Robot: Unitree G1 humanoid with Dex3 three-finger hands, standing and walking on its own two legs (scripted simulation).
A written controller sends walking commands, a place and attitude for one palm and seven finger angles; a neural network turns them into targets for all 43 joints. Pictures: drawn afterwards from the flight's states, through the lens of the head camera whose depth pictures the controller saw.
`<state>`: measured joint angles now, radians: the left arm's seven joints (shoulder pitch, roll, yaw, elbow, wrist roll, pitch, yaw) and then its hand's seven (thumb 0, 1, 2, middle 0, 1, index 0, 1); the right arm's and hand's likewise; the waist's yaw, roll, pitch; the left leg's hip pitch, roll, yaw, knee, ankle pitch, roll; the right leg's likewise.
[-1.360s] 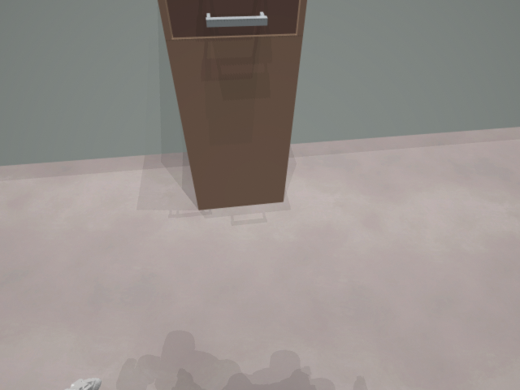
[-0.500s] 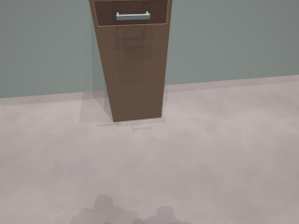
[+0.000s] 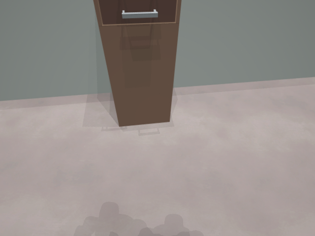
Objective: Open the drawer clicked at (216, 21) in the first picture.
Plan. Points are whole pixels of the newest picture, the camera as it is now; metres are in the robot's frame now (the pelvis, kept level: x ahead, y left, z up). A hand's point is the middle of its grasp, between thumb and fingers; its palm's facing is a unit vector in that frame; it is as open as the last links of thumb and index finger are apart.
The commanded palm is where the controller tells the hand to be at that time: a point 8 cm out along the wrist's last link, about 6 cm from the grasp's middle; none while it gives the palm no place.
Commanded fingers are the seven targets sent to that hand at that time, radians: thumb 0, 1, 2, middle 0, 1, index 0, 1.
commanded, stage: look at it before walking up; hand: left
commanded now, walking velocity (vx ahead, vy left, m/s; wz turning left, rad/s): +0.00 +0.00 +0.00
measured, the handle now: (139, 13) +1.08 +0.16 +0.13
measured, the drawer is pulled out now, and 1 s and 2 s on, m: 0.00 0.00 0.00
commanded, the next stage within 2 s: walk to a spot facing it in 0.08 s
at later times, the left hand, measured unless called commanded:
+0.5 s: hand out of the picture +0.07 +0.21 -0.18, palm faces -0.11 -0.96 -0.27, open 7.4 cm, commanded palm none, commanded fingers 0.00 0.90 0.90 -0.20 -0.30 -0.20 -0.30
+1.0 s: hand out of the picture +0.14 +0.19 -0.19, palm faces -0.23 -0.95 -0.20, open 7.4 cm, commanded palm none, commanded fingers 0.00 0.90 0.90 -0.20 -0.30 -0.20 -0.30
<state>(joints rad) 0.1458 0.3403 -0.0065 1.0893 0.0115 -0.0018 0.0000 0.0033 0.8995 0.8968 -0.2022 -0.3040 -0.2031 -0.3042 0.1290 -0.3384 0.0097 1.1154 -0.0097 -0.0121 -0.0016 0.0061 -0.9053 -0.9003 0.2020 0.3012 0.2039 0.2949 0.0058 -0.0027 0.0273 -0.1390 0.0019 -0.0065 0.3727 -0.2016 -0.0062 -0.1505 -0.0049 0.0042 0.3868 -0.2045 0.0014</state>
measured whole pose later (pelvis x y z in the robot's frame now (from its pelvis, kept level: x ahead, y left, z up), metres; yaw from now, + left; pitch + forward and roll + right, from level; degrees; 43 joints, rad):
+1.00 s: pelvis +0.15 -0.01 -0.02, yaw -22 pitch +1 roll -1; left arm 0.47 0.19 0.07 1.03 0.02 -0.02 0.00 0.00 0.90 0.90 -0.20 -0.30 -0.20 -0.30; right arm 0.12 -0.20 -0.03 0.89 -0.02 -0.05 0.01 0.01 -0.91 -0.90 0.20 0.30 0.20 0.29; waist 0.08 -0.01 0.02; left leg -0.40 0.07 0.05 0.56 -0.22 -0.03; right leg -0.10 0.05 0.17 0.54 -0.43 -0.01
